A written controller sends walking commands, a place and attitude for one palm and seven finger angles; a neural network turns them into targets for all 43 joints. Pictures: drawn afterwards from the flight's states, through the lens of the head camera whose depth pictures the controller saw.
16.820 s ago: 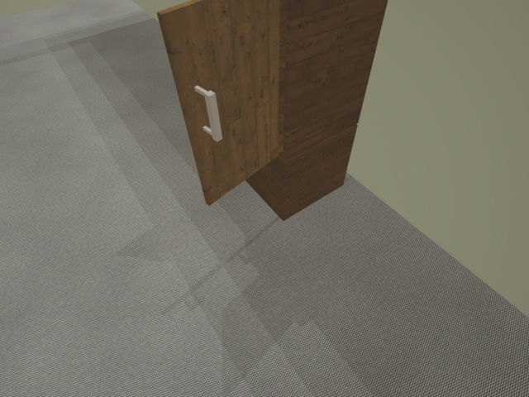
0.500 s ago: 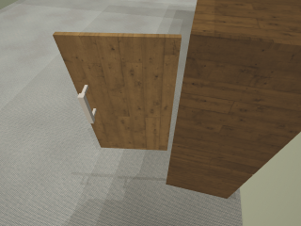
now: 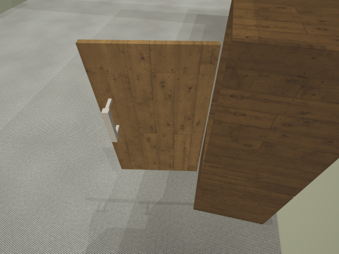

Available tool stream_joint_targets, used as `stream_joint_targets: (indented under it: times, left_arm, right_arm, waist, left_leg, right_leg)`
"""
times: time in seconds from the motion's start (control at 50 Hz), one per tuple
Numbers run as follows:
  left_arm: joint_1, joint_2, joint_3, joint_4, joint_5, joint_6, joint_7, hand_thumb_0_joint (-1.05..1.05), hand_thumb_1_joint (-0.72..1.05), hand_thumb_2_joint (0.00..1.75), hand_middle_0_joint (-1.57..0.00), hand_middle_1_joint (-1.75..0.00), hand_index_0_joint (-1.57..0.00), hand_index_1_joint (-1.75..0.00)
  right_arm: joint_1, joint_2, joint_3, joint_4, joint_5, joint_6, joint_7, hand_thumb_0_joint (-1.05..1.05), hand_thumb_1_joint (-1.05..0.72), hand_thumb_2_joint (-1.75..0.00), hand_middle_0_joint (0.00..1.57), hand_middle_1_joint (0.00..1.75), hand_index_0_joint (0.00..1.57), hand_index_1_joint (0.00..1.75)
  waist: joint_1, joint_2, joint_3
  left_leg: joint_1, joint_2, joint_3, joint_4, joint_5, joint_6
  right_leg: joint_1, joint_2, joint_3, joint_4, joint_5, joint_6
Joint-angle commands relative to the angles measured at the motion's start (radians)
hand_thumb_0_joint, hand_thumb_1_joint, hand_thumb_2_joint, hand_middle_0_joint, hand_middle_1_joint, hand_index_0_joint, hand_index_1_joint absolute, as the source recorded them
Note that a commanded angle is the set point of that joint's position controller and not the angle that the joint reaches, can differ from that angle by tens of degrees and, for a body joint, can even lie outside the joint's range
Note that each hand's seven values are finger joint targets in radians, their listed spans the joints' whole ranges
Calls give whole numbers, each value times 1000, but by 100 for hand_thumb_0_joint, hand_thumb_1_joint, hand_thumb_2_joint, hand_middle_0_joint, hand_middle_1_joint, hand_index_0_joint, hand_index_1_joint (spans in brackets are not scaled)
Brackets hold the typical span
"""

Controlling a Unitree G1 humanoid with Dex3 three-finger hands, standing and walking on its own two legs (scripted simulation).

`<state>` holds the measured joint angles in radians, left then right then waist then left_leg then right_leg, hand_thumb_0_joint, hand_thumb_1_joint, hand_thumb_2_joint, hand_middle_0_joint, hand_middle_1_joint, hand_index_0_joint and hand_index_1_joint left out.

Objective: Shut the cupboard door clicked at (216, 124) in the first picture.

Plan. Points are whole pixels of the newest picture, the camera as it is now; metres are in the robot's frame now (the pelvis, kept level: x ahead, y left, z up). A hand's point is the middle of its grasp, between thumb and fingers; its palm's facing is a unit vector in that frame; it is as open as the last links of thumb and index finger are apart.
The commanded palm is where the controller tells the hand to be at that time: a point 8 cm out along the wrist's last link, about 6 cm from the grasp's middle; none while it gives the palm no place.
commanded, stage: raise the hand and make a fist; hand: left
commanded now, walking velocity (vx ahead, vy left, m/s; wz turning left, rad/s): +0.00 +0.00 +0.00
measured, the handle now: (112, 121) +0.48 +0.21 +0.01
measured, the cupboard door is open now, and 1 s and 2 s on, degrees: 100 100 100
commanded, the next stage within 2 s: bring the fist close to the handle in 1.94 s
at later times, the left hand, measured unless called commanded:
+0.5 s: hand out of the picture +0.11 +0.17 -0.08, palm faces +0.14 -0.99 -0.03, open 5.9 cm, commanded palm +0.11 +0.22 -0.05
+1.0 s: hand (95, 237) +0.16 +0.18 -0.02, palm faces +0.08 -1.00 -0.05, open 3.6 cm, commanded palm +0.14 +0.22 -0.02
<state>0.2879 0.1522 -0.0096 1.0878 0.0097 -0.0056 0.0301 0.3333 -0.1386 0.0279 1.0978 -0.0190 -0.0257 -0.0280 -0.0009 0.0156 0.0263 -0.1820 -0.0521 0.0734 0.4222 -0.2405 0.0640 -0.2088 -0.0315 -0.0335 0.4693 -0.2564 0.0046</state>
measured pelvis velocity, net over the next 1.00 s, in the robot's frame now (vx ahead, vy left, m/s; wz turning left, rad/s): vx -0.03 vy -0.02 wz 0.04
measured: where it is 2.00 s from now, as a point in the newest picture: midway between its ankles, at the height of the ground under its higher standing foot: outside the picture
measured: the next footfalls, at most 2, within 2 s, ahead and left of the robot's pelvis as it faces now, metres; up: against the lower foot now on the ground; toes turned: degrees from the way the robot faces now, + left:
none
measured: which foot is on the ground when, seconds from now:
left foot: down 0.00-1.00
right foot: down 0.00-1.00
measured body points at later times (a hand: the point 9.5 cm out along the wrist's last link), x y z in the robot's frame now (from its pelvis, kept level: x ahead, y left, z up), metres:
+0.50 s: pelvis -0.03 -0.03 -0.10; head +0.03 -0.01 +0.35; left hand +0.09 +0.23 -0.08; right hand +0.24 -0.26 -0.11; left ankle -0.01 +0.08 -0.74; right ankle +0.00 -0.12 -0.74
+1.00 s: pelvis -0.03 -0.02 -0.09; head +0.04 -0.02 +0.36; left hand +0.15 +0.23 -0.02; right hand +0.12 -0.28 -0.17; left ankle -0.01 +0.08 -0.74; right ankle +0.00 -0.12 -0.74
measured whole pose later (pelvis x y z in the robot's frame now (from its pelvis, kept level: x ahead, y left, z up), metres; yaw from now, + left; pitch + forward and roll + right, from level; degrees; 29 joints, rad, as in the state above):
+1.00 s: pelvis -0.03 -0.02 -0.09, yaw +2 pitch +14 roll -2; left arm 0.50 0.23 0.19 -0.08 -0.32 -0.45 -0.25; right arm 0.32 -0.27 -0.04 0.56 0.03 -0.21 -0.07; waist -0.01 0.03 -0.13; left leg -0.88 0.01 0.00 1.14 -0.51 0.03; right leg -0.85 -0.01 -0.11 1.09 -0.50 -0.04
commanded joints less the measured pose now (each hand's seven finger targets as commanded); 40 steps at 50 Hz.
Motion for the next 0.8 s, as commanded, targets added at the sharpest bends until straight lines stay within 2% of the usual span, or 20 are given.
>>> stream_joint_targets:
  times: [0.0, 0.02, 0.04, 0.06, 0.08, 0.1, 0.14, 0.16, 0.18, 0.22, 0.24, 0.3, 0.38, 0.44, 0.54, 0.58, 0.62, 0.68, 0.72, 0.78]
  left_arm:
    - [118, 104, 8, 11, 14, -32, 47, 0, 90, 90, -20, -30, -20, -30]
    - [-766, 701, 427, -1626, -97, -297, 53, 0, 90, 90, -20, -30, -20, -30]
    - [-81, 198, 34, -1316, -115, -204, 37, 0, 90, 90, -22, -32, -22, -32]
    - [-79, 219, 103, -1301, -168, -155, 84, 0, 90, 90, -24, -34, -24, -34]
    - [202, -84, -78, -993, -164, -45, 72, 0, 90, 90, -25, -36, -25, -36]
    - [-3, -4, -41, -1155, -175, -77, 81, 0, 90, 90, -27, -38, -27, -38]
    - [68, 31, 37, -1038, -157, -167, 49, 0, 90, 90, -31, -42, -31, -42]
    - [259, 47, 111, -945, -167, -214, 16, 0, 90, 90, -33, -44, -33, -44]
    - [355, 3, 96, -889, -186, -280, -30, 0, 90, 90, -35, -46, -35, -46]
    - [515, -9, 148, -877, -240, -433, -149, 0, 90, 90, -38, -50, -38, -50]
    - [521, 1, 161, -904, -261, -512, -215, 0, 90, 90, -40, -52, -40, -52]
    - [479, 119, 243, -980, -262, -673, -353, 0, 90, 90, -46, -58, -46, -58]
    - [274, 178, 257, -1273, -288, -651, -341, 0, 90, 90, -53, -66, -53, -66]
    - [103, 187, 249, -1508, -323, -690, -305, 0, 90, 90, -58, -72, -58, -72]
    - [-9, 155, 118, -1507, -322, -683, -366, 0, 90, 90, -68, -82, -68, -82]
    - [11, 184, 122, -1407, -322, -589, -410, 0, 90, 90, -71, -86, -71, -86]
    - [117, 225, 186, -1295, -319, -450, -434, 0, 90, 90, -75, -90, -75, -90]
    - [236, 252, 285, -1294, -347, -259, -422, 0, 90, 90, -81, -96, -81, -96]
    - [236, 262, 366, -1369, -373, -221, -359, 0, 90, 90, -84, -100, -84, -100]
    - [252, 224, 391, -1420, -381, -301, -253, 0, 90, 90, -90, -106, -90, -106]
  right_arm:
    - [-50, -150, -28, -85, 18, -19, 4, 0, -90, -90, 20, 30, 20, 30]
    - [36, -385, -96, -394, 9, -210, -85, 0, -90, -90, 20, 30, 20, 30]
    - [-76, -209, -18, -382, 55, -286, -85, 0, -90, -90, 20, 30, 20, 30]
    - [-92, -249, -19, -322, 50, -320, -81, 0, -90, -90, 20, 30, 20, 30]
    - [-97, -177, -20, -284, 57, -331, -50, 0, -90, -90, 20, 30, 20, 30]
    - [-76, -235, -52, -347, 59, -338, -33, 0, -90, -90, 20, 30, 20, 30]
    - [-116, -241, -75, -421, 41, -350, -17, 0, -90, -90, 20, 30, 20, 30]
    - [-123, -234, -95, -456, 42, -346, -6, 0, -90, -90, 20, 30, 20, 30]
    - [-138, -220, -99, -490, 37, -342, 8, 0, -90, -90, 20, 30, 20, 30]
    - [-171, -210, -123, -542, 23, -327, 30, 0, -90, -90, 20, 30, 20, 30]
    - [-185, -215, -130, -570, 18, -319, 40, 0, -90, -90, 20, 30, 20, 30]
    - [-218, -219, -147, -648, 18, -296, 68, 0, -90, -90, 20, 30, 20, 30]
    - [-229, -223, -133, -745, 17, -277, 51, 0, -90, -90, 20, 30, 20, 30]
    - [-182, -214, -120, -745, 19, -281, 21, 0, -90, -90, 20, 30, 20, 30]
    - [-156, -245, -99, -709, 34, -292, -28, 0, -90, -90, 20, 30, 20, 30]
    - [-152, -244, -88, -706, 50, -286, -45, 0, -90, -90, 20, 30, 20, 30]
    - [-149, -239, -88, -722, 67, -264, -53, 0, -90, -90, 20, 30, 20, 30]
    - [-181, -215, -83, -790, 81, -216, -51, 0, -90, -90, 20, 30, 20, 30]
    - [-204, -185, -81, -801, 75, -200, -51, 0, -90, -90, 20, 30, 20, 30]
    - [-185, -158, -77, -776, 58, -202, -48, 0, -90, -90, 20, 30, 20, 30]
  waist:
    - [37, -161, 43]
    - [-172, -19, -348]
    - [-28, 248, -469]
    - [5, 286, -416]
    - [-25, 164, -214]
    - [-56, 143, -79]
    - [-55, -62, 47]
    - [2, -141, 37]
    - [23, -261, 22]
    - [73, -344, -72]
    - [84, -315, -122]
    - [104, -28, -206]
    - [80, 174, -363]
    - [5, 164, -450]
    - [-90, 36, -349]
    - [-84, 21, -321]
    - [-44, -58, -338]
    - [47, -76, -437]
    - [75, -80, -463]
    - [80, -79, -431]
  left_leg:
    - [-94, 180, -122, 67, 264, -32]
    - [221, 115, -140, 64, 407, -21]
    - [287, 98, -84, 40, 482, -55]
    - [242, 110, -98, 23, 491, -112]
    - [88, 116, -142, -20, 350, -112]
    - [-23, 103, -171, 5, 181, -108]
    - [-204, 69, -179, 79, -4, -91]
    - [-265, 55, -160, 115, 1, -90]
    - [-317, 46, -143, 178, 16, -85]
    - [-410, 27, -99, 299, 42, -95]
    - [-451, 16, -81, 352, 49, -100]
    - [-518, 10, -66, 474, 121, -103]
    - [-543, 19, -69, 558, 28, -72]
    - [-536, 27, -98, 649, -10, -47]
    - [-652, 58, -129, 726, -170, -21]
    - [-689, 55, -124, 722, -191, -18]
    - [-730, 52, -108, 699, -185, -19]
    - [-698, 32, -97, 635, -114, -26]
    - [-672, 31, -101, 611, -69, -38]
    - [-656, 43, -116, 583, -3, -51]
  right_leg:
    - [7, -94, 84, -61, 312, -24]
    - [-12, 15, 22, 79, 346, -17]
    - [-84, 71, -32, 104, 120, -32]
    - [-61, 61, -40, 96, 45, -45]
    - [-140, 31, -55, 110, -5, -26]
    - [-159, 17, -49, 97, 15, -27]
    - [-263, 19, -75, 91, -29, -30]
    - [-265, 23, -84, 104, -65, -38]
    - [-308, 32, -94, 152, -83, -38]
    - [-341, 36, -84, 260, -39, -41]
    - [-342, 31, -68, 317, 10, -43]
    - [-405, 22, -28, 485, 117, -62]
    - [-511, 37, 11, 556, 6, -61]
    - [-558, 41, 57, 539, -30, -47]
    - [-659, 50, 93, 485, -239, -33]
    - [-626, 41, 116, 443, -290, -26]
    - [-535, 21, 147, 388, -323, -10]
    - [-350, -5, 158, 370, -229, 7]
    - [-281, -21, 157, 372, -114, 24]
    - [-258, -13, 116, 419, 86, 19]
